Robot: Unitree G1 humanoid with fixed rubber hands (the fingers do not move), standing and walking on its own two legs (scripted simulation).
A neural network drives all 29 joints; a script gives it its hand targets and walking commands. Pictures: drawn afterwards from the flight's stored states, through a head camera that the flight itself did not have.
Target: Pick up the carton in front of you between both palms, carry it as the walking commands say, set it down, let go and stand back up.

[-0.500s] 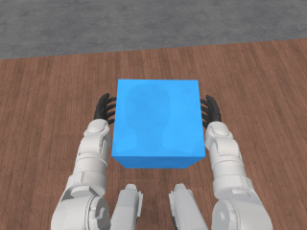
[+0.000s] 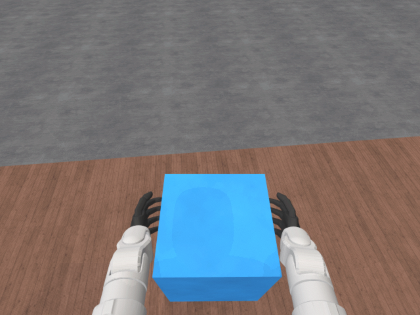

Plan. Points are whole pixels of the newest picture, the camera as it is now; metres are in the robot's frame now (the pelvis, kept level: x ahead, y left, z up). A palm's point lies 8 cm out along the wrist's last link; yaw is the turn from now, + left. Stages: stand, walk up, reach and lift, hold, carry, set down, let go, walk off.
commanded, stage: reach and lift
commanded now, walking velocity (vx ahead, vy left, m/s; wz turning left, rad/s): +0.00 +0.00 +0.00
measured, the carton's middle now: (214, 241) +0.31 +0.00 -0.09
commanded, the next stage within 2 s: hold in 1.24 s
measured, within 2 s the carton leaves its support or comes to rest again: neither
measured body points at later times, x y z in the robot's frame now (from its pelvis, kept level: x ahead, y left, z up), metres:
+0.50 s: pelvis -0.01 +0.00 +0.03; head -0.03 +0.00 +0.48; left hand +0.30 +0.15 +0.05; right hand +0.30 -0.15 +0.05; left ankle +0.02 +0.13 -0.71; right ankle +0.01 -0.13 -0.71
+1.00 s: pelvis +0.01 +0.00 +0.04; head -0.02 +0.00 +0.49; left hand +0.31 +0.15 +0.06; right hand +0.31 -0.15 +0.06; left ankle +0.02 +0.13 -0.71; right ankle +0.01 -0.13 -0.71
